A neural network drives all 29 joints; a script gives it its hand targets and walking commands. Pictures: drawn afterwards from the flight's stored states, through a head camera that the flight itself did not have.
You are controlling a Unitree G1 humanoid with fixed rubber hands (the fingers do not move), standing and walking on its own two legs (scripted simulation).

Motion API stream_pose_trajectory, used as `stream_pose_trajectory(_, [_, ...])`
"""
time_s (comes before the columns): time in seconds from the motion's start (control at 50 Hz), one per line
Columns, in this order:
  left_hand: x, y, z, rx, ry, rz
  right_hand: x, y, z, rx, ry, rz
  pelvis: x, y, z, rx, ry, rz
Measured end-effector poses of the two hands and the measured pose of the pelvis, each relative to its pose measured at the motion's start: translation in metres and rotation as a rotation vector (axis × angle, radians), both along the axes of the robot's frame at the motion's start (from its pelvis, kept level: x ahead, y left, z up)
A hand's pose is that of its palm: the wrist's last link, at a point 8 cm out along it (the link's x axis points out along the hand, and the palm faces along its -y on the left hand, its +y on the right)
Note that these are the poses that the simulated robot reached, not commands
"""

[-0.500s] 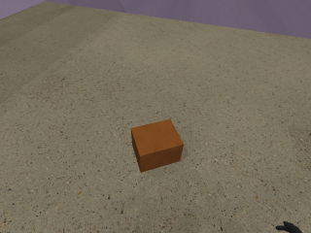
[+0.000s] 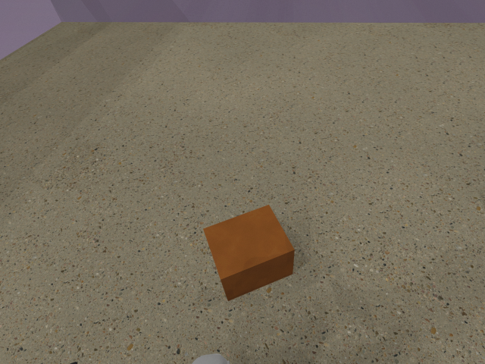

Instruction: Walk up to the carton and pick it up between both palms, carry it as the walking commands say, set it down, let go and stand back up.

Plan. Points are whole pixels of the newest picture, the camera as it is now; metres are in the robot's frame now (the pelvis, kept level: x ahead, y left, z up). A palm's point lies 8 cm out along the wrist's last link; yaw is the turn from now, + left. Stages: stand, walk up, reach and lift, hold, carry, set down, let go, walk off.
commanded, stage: walk up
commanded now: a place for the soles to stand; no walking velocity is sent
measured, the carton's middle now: (248, 251) +0.67 +0.08 -0.65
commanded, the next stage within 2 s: none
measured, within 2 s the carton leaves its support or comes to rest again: neither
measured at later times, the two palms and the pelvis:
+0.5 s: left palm (68, 334) +0.21 +0.37 -0.10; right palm (440, 331) +0.21 -0.28 -0.07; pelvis +0.14 +0.05 +0.00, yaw +1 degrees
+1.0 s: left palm (104, 281) +0.30 +0.33 -0.09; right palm (427, 312) +0.25 -0.29 -0.11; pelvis +0.18 +0.02 +0.00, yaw -1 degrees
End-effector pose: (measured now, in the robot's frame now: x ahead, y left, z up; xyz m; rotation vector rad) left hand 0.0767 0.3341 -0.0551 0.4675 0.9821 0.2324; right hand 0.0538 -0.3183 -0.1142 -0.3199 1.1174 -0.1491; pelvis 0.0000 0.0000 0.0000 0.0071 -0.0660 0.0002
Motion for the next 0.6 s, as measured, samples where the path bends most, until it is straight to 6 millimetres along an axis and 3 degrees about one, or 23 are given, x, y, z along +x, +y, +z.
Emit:
stream_pose_trajectory(0.18, [-0.004, 0.025, -0.02, -0.033, 0.099, 0.086, 0.095, 0.011, 0.025, -0.041, -0.042, 0.074, 0.053, 0.016, 0.001, -0.022, 0.018, 0.016])
stream_pose_trajectory(0.26, [0.013, 0.043, -0.044, -0.062, 0.133, 0.104, 0.138, 0.023, 0.034, -0.094, -0.087, 0.089, 0.083, 0.034, -0.008, -0.019, 0.035, 0.024])
stream_pose_trajectory(0.32, [0.036, 0.046, -0.056, -0.081, 0.163, 0.094, 0.16, 0.032, 0.042, -0.12, -0.142, 0.076, 0.1, 0.044, -0.01, -0.009, 0.035, 0.015])
stream_pose_trajectory(0.38, [0.067, 0.041, -0.058, -0.1, 0.171, 0.045, 0.166, 0.037, 0.049, -0.12, -0.166, 0.035, 0.115, 0.048, -0.005, -0.014, 0.024, 0.009])
stream_pose_trajectory(0.46, [0.112, 0.037, -0.05, -0.111, 0.12, 0.011, 0.158, 0.038, 0.047, -0.121, -0.114, 0.0, 0.132, 0.049, 0.0, -0.01, 0.013, 0.014])
stream_pose_trajectory(0.52, [0.136, 0.035, -0.044, -0.095, 0.099, 0.003, 0.151, 0.034, 0.036, -0.112, -0.06, -0.023, 0.142, 0.047, 0.0, -0.005, 0.009, 0.008])
stream_pose_trajectory(0.6, [0.154, 0.033, -0.042, -0.045, 0.094, 0.01, 0.155, 0.029, 0.012, -0.073, -0.023, -0.043, 0.154, 0.036, -0.01, 0.011, 0.013, 0.0])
